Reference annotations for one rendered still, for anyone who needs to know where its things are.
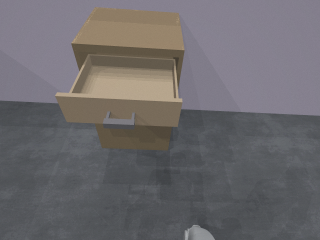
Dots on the right robot thigh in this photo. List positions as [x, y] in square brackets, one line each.
[197, 233]

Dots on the handle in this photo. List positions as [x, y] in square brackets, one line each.
[114, 123]

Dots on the cabinet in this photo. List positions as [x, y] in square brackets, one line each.
[132, 33]

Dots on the drawer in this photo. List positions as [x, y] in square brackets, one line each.
[123, 85]

